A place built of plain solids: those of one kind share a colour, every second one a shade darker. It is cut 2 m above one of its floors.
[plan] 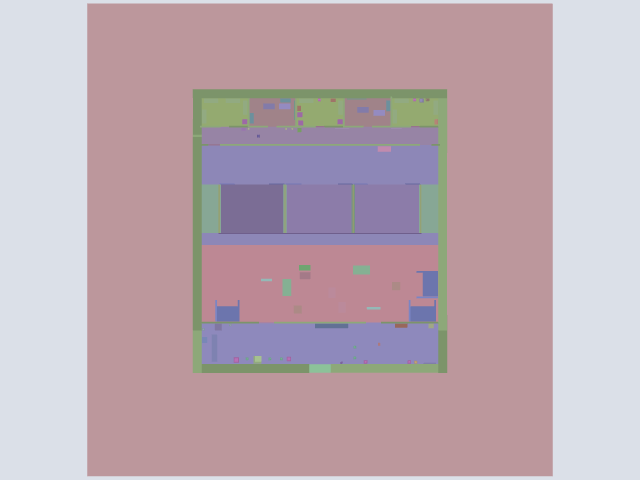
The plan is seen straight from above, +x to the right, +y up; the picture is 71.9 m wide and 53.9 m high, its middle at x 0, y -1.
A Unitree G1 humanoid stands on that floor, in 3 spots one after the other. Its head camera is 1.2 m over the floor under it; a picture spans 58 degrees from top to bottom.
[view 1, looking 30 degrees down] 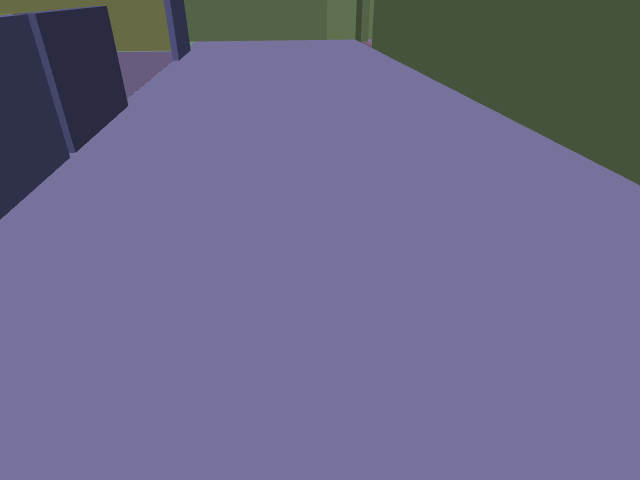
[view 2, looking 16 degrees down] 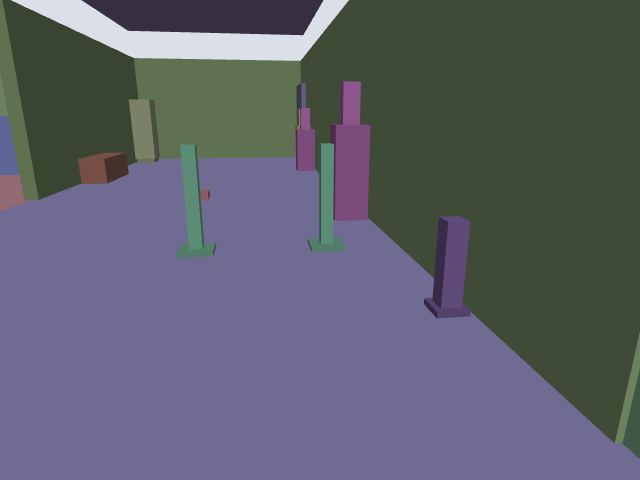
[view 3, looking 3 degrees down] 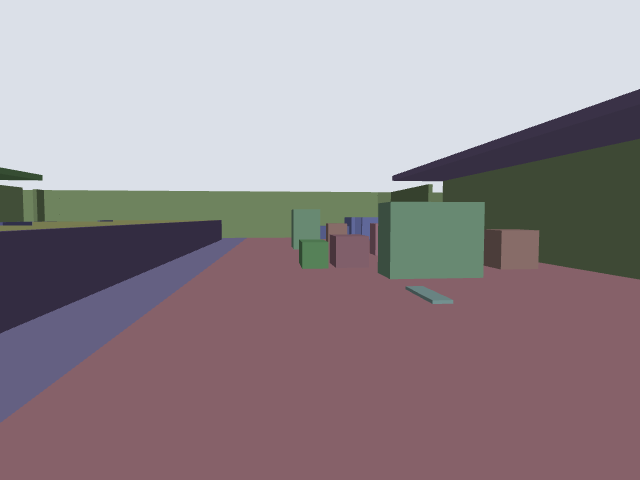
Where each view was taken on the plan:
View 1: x -0.20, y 6.97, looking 173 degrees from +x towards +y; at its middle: floor_walkway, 2.40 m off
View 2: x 0.00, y -13.62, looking -8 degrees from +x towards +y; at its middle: post_lobby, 4.11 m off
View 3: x -12.38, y -3.17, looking -6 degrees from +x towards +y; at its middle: barrow_hall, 11.10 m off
